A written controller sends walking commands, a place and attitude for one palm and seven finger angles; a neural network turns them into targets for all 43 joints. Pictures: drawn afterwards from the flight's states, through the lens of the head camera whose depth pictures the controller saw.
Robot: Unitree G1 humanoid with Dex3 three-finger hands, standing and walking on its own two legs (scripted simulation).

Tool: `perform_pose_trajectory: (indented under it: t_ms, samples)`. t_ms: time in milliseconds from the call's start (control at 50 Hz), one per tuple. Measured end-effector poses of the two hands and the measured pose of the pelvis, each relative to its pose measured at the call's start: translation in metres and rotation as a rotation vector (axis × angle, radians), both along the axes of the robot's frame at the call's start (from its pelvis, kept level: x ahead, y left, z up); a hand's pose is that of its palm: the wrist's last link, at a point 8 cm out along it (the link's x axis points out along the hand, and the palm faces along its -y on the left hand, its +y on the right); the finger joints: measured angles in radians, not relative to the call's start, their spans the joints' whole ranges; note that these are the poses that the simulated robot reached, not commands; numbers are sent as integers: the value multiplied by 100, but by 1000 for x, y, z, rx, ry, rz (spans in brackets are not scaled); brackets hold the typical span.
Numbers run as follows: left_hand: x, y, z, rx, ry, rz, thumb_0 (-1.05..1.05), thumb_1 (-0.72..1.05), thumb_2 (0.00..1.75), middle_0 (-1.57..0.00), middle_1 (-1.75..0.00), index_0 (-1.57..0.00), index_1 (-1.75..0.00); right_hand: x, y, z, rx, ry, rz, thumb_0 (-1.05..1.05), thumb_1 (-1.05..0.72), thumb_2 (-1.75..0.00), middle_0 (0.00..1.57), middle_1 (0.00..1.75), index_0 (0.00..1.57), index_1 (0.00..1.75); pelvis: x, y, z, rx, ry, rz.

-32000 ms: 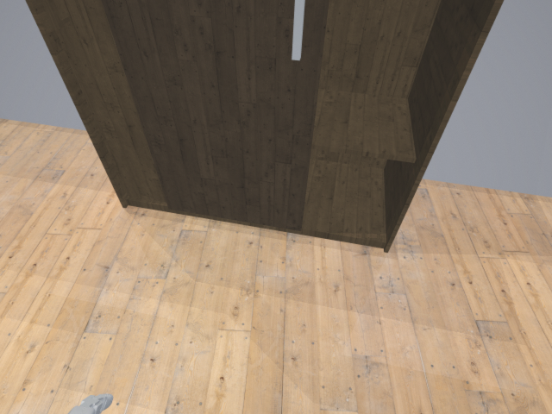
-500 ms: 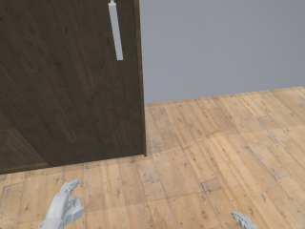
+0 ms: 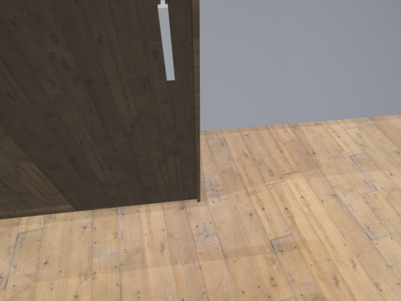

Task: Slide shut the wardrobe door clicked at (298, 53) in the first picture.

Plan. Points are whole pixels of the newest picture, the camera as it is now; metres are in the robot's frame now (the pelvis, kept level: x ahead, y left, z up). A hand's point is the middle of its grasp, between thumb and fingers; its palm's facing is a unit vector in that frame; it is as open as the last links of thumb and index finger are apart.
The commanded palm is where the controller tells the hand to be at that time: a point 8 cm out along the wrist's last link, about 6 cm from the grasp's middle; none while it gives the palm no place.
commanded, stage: let the arm hang, fingers relaxed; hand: left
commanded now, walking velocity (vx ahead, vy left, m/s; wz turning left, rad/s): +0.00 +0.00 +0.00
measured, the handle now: (167, 42) +0.68 +0.12 +0.17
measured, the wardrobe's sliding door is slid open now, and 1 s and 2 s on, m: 0.00 0.00 0.00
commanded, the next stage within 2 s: look to check the result in 0.42 s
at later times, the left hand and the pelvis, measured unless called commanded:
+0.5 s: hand out of the picture +0.05 +0.19 -0.17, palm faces -0.02 -0.98 -0.21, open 7.4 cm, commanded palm none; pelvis +0.01 +0.00 +0.00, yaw +0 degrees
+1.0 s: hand out of the picture +0.10 +0.22 -0.15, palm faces -0.03 -0.95 -0.31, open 7.4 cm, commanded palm none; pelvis +0.02 -0.01 +0.01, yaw +0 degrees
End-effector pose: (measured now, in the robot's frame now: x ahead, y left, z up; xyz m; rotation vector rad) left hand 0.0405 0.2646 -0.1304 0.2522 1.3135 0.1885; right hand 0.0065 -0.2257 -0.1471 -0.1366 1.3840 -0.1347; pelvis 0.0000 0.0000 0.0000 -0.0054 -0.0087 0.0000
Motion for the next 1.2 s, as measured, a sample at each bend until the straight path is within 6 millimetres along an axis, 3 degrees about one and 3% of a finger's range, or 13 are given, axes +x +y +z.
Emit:
perform_pose_trajectory:
  t_ms: [240,400,820,1200]
  samples:
    - [-1,-24,-10,-67,27,1,0,91,90,-20,-30,-20,-29,29,-11,6,-36,-48,8,1,-90,-90,20,30,20,30,8,0,2,5,-11,-7]
    - [4,-35,-13,-97,25,-4,0,91,90,-20,-30,-20,-29,37,-21,12,-62,-58,10,1,-90,-90,20,30,20,30,11,-3,3,3,-13,-8]
    - [40,2,7,14,-39,-26,0,91,90,-20,-30,-20,-29,54,-53,18,-108,-69,21,1,-90,-90,20,30,20,30,18,-10,6,4,-15,-8]
    - [67,1,13,25,-82,-52,0,91,90,-21,-30,-20,-29,85,-79,30,-151,-121,50,1,-90,-90,20,30,20,30,26,-17,7,6,-10,-5]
